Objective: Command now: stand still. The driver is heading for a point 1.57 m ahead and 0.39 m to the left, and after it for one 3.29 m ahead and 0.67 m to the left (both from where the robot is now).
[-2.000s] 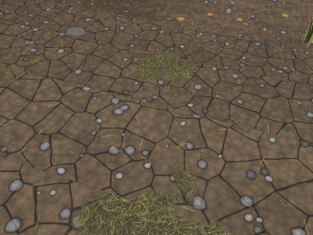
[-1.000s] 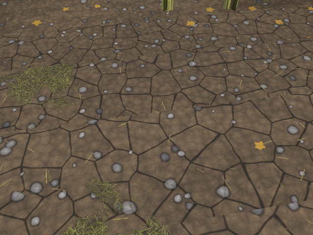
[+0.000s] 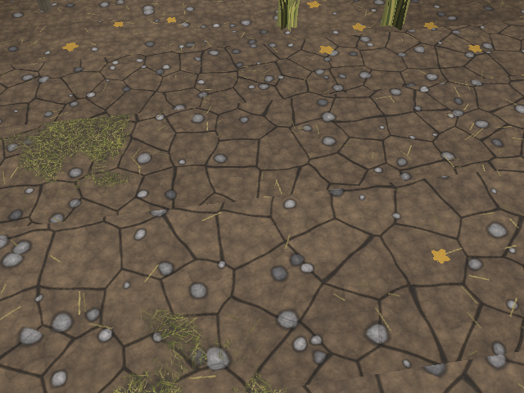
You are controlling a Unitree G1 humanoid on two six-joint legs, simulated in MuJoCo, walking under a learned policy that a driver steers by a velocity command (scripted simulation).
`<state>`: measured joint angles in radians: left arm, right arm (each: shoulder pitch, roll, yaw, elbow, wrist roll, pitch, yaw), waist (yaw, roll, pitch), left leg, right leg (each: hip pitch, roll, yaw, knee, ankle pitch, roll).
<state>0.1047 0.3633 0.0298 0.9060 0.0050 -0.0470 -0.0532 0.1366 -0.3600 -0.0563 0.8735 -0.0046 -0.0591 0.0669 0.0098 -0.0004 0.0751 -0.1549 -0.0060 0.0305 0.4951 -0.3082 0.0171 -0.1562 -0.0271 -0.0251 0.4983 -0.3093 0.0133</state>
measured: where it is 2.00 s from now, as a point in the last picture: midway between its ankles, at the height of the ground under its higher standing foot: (280, 258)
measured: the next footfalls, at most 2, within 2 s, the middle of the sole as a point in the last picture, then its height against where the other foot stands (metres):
left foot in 0.70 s outside the picture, level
right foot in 1.30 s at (332, 329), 0.16 m lower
